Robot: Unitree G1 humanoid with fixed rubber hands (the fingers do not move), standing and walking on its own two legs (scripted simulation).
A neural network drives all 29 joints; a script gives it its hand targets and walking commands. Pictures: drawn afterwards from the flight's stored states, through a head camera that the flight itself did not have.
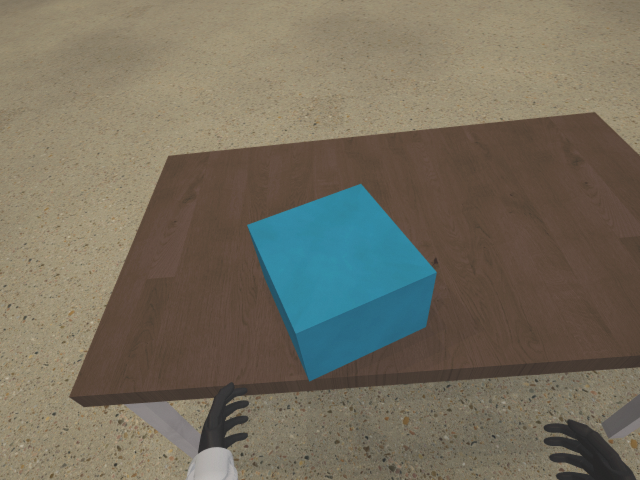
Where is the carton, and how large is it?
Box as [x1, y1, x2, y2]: [247, 184, 436, 381]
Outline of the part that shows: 361,184 247,225 264,277 309,381 424,327 426,324 436,272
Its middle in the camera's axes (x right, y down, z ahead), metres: +0.03 +0.06 +0.70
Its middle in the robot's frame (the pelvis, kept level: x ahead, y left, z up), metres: +0.48 +0.01 -0.08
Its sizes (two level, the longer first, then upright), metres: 0.246 0.231 0.160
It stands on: a table, 0.60 m high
